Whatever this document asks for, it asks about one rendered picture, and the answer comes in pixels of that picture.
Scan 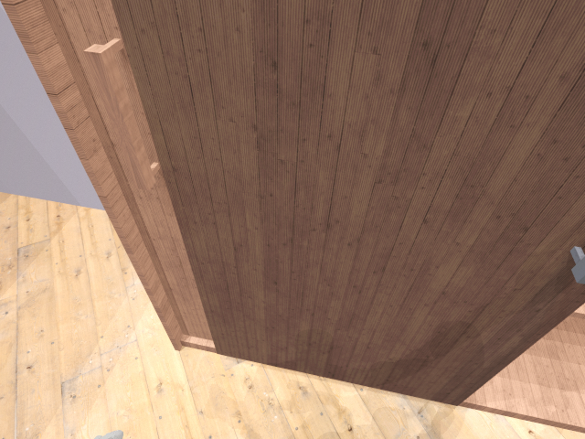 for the wardrobe door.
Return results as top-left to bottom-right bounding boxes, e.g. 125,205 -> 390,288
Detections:
112,0 -> 585,406
40,0 -> 213,340

